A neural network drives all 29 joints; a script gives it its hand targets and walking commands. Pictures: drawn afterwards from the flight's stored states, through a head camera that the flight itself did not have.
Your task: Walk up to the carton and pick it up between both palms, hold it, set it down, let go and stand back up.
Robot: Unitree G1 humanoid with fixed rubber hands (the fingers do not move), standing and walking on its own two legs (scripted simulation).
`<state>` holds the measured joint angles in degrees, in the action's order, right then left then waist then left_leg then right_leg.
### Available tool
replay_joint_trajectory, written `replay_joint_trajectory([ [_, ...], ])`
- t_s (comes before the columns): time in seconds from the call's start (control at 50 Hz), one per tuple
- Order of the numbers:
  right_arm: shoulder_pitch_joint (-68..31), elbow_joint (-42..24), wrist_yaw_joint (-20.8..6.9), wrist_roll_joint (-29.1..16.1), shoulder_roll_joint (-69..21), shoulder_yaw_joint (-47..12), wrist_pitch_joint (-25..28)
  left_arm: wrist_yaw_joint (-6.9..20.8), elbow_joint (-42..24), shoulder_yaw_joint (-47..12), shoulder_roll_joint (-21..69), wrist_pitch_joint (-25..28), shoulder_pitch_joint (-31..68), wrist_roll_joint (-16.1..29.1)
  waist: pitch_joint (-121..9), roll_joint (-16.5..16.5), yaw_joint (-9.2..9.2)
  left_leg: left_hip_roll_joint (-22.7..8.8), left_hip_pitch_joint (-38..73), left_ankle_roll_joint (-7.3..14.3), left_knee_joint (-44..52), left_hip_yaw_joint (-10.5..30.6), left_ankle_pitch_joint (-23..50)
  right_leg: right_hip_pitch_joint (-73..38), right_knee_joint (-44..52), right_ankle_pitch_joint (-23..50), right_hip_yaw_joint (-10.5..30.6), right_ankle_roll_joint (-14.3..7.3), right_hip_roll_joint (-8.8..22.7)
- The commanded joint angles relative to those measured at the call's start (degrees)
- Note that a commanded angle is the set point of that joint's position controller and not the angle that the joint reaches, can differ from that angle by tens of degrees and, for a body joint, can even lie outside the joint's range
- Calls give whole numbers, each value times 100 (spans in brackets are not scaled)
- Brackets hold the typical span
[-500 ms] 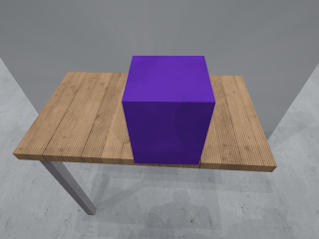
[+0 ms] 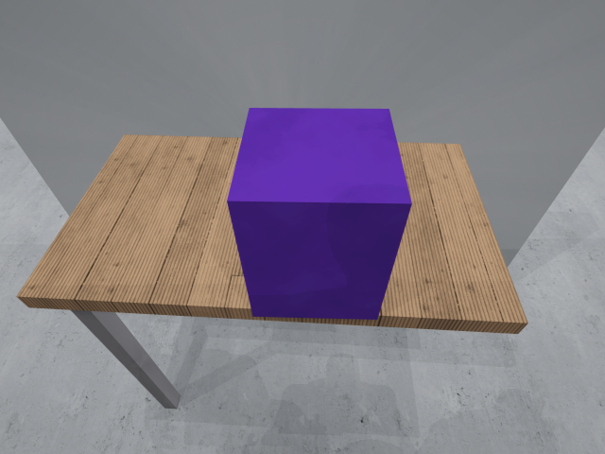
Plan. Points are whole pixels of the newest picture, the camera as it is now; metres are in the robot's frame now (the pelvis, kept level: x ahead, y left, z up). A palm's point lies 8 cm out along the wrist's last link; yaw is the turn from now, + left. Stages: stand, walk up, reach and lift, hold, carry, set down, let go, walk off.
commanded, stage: stand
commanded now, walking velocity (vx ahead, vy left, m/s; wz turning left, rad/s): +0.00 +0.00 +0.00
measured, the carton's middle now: (316, 219) +0.41 +0.00 +0.07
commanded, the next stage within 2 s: none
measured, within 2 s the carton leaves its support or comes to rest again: neither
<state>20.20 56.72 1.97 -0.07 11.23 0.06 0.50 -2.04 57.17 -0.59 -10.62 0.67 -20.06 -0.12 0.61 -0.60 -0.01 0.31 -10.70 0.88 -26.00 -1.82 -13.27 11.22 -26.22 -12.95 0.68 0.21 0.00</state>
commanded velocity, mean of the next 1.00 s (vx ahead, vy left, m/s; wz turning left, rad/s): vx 0.00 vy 0.00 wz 0.00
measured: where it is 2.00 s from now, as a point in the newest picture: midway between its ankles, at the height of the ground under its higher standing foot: outside the picture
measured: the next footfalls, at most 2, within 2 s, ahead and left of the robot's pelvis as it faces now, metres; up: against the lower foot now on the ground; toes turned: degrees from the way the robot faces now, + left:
none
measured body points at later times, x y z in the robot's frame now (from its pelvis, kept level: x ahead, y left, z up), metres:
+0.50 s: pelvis +0.01 +0.00 +0.00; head +0.00 +0.00 +0.45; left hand +0.01 +0.24 -0.15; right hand +0.01 -0.23 -0.15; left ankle +0.01 +0.11 -0.74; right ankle +0.01 -0.12 -0.74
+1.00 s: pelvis +0.01 +0.01 +0.00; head +0.01 +0.00 +0.45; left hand +0.01 +0.24 -0.15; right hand +0.01 -0.22 -0.16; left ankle +0.01 +0.11 -0.74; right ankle +0.01 -0.12 -0.74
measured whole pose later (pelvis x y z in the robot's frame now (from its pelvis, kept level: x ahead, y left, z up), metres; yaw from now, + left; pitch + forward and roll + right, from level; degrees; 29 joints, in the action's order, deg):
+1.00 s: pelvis +0.01 +0.01 +0.00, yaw -1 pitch -2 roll +0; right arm 19.4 60.0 2.5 -0.2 10.0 -0.2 0.6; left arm -2.8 61.0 -1.3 -9.6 0.6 -19.0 -0.1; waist 0.8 -0.3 0.0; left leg 0.8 -8.9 1.4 -24.2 -2.7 -13.6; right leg 10.0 -25.0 -13.3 1.7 1.0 0.6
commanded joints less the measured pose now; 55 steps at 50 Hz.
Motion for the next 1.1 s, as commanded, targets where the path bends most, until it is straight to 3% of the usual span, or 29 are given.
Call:
replay_joint_trajectory([
  [0.0,342,-193,45,-4,671,139,81,-44,-171,143,-728,82,-306,2,427,68,3,-614,-181,-3,656,636,124,247,598,289,566,-61,511],
  [1.08,309,172,93,-16,509,86,74,-114,270,39,-566,57,-250,-1,450,75,4,-656,-5,-12,796,547,389,151,597,542,534,6,539],
])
